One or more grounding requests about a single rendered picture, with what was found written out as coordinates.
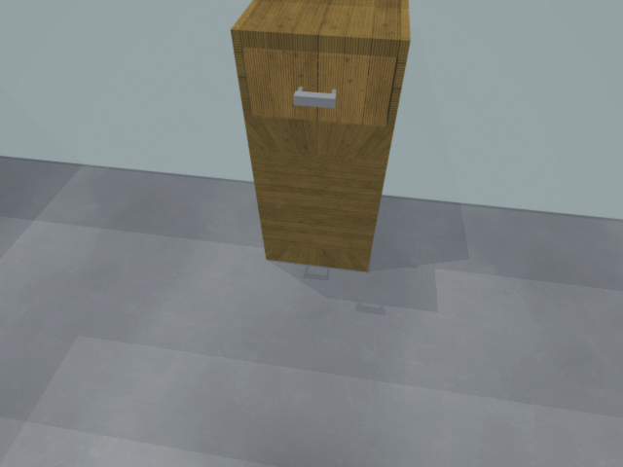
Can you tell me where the cabinet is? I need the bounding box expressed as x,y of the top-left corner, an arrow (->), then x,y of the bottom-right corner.
231,0 -> 411,271

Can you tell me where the handle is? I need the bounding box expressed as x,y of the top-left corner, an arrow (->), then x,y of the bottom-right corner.
294,87 -> 337,108

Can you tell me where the drawer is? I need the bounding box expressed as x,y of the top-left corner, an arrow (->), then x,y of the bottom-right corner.
243,48 -> 396,126

